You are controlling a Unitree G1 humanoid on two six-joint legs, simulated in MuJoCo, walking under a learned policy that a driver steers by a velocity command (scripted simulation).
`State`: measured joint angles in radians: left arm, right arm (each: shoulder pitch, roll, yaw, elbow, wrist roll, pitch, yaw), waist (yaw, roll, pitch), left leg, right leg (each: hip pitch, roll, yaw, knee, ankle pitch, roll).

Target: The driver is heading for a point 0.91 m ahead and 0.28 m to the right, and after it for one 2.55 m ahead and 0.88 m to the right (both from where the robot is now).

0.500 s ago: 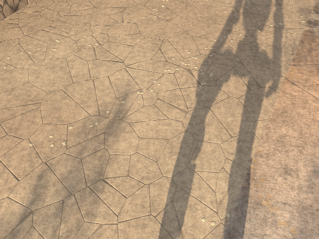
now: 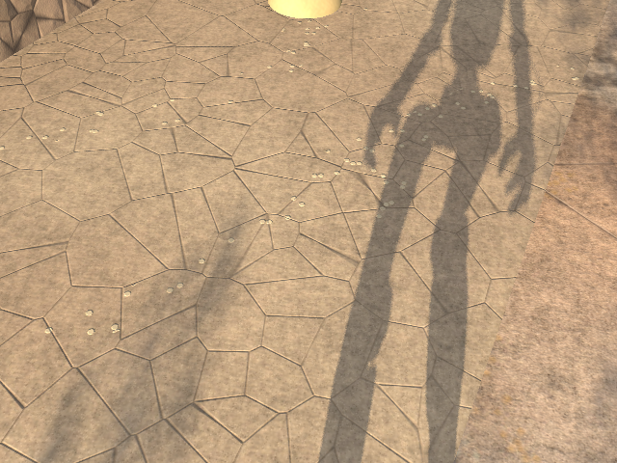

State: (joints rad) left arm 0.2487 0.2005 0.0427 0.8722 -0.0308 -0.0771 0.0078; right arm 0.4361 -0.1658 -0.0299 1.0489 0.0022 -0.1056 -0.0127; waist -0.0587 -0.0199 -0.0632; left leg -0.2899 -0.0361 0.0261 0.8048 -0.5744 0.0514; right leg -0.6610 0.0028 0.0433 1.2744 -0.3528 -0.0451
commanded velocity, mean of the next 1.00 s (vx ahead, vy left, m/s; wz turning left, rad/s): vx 0.47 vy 0.00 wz -0.19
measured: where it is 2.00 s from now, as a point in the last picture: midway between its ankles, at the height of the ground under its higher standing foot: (382, 270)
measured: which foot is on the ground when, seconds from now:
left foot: down 0.00-0.26, up 0.28-0.82, down 0.84-1.00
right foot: up 0.00-0.22, down 0.24-0.84, up 0.86-1.00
